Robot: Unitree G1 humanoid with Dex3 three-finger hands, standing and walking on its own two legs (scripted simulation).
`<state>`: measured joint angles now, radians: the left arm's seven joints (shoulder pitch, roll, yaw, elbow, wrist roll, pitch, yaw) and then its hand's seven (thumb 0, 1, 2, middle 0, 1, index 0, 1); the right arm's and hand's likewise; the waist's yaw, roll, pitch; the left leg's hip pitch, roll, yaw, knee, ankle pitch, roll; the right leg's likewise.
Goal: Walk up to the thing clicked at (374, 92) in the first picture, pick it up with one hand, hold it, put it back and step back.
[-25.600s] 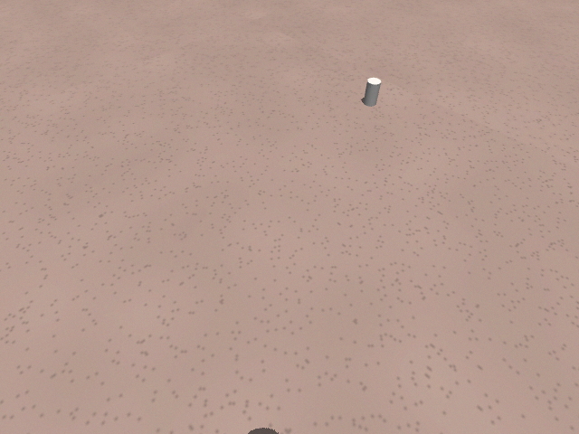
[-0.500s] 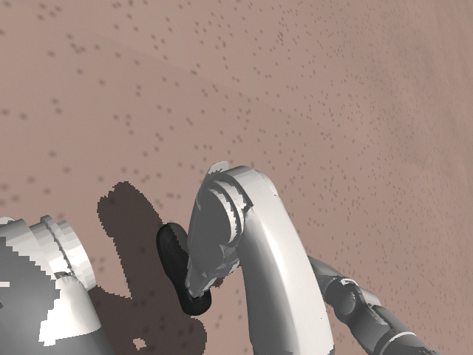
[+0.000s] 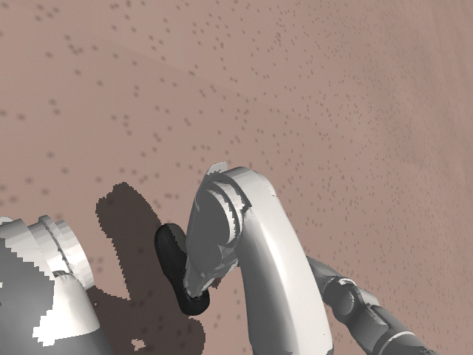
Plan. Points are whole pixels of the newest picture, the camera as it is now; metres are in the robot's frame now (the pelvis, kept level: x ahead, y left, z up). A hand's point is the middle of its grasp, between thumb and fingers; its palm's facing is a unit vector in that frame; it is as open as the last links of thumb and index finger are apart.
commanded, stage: withdraw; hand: left
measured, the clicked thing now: out of the picture +0.46 +0.31 -0.21
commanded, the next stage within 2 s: rise in 0.40 s
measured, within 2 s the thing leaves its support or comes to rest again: neither
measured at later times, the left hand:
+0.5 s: hand out of the picture +0.43 +0.39 -0.08, palm faces +0.47 -0.88 -0.07, open 17.5 cm
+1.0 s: hand out of the picture +0.32 +0.42 +0.03, palm faces +0.35 -0.79 -0.50, open 17.4 cm
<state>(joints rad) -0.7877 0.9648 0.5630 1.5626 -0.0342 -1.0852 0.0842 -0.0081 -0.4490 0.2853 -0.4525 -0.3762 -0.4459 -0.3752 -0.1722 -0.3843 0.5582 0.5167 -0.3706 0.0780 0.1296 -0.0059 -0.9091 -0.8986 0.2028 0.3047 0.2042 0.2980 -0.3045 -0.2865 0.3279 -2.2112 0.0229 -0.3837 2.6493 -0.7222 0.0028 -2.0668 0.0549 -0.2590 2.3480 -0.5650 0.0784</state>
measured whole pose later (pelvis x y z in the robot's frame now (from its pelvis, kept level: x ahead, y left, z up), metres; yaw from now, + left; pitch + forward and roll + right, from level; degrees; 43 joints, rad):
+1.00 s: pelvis +0.02 -0.01 +0.10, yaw +10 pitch +32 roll -8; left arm -0.39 0.66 0.41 0.74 0.09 -0.18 -0.03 -0.01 -0.54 0.06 -0.06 -0.06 -0.06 -0.06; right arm 0.12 -0.29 0.04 0.58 0.00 0.19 0.06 0.00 -0.91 -0.91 0.20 0.31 0.20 0.30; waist -0.08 0.02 -0.13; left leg -2.12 0.03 -0.09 2.22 -0.68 0.03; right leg -2.06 -0.02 -0.05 2.11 -0.63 0.04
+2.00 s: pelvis +0.11 +0.01 +0.43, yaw +17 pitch +9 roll -2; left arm 0.49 0.21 -0.02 -0.04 -0.02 0.29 0.17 -0.01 -0.58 0.03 -0.06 -0.05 -0.05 -0.05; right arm 0.29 -0.19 0.04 0.46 0.03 -0.07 -0.19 0.01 -0.90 -0.90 0.20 0.31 0.20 0.30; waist -0.02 0.05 -0.15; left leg -0.66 0.04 -0.02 1.00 -0.50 0.00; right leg -0.63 -0.03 -0.05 0.93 -0.45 0.02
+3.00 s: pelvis +0.10 -0.01 +0.43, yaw +17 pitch +7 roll -1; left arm 0.45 0.20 -0.01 0.03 -0.02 0.28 0.13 -0.01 -0.59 0.03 -0.06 -0.05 -0.05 -0.05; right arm 0.28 -0.20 0.03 0.51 0.02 -0.12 -0.19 0.01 -0.90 -0.90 0.20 0.31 0.20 0.30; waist -0.02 0.03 -0.11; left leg -0.60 0.04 -0.03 0.94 -0.46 -0.02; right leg -0.58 -0.02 -0.06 0.90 -0.43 0.00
